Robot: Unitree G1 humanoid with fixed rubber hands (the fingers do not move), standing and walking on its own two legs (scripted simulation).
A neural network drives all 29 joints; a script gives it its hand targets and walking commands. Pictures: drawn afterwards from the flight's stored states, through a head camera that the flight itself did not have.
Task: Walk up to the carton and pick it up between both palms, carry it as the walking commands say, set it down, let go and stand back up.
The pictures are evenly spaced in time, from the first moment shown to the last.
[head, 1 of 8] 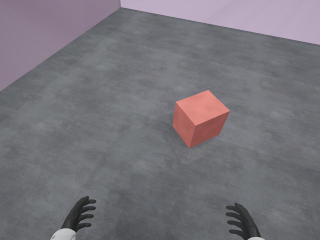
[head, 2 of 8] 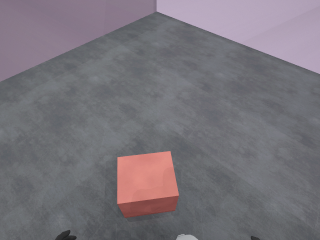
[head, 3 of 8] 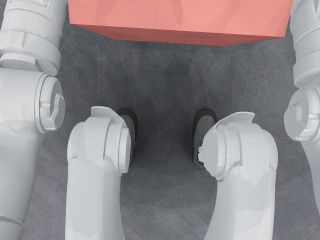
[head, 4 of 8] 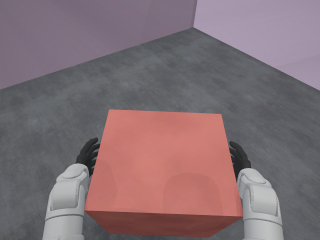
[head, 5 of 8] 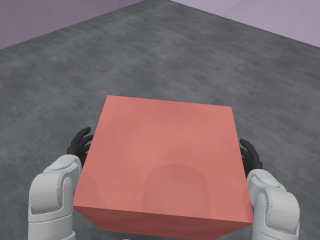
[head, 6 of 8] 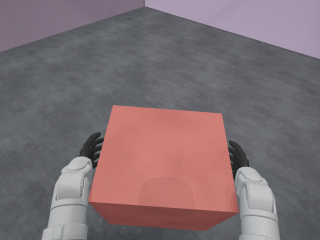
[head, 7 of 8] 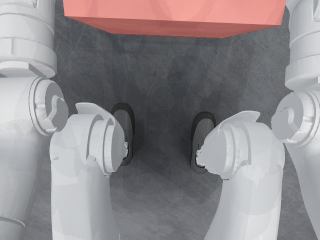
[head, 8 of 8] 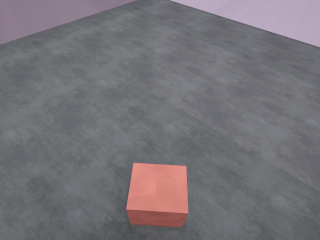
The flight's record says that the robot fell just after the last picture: no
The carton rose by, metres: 0.65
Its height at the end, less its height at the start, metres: +0.00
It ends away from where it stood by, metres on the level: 1.36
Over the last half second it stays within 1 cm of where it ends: yes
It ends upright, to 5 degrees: yes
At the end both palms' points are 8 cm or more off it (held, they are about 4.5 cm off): yes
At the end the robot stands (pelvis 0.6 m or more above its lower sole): yes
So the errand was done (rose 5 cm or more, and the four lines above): yes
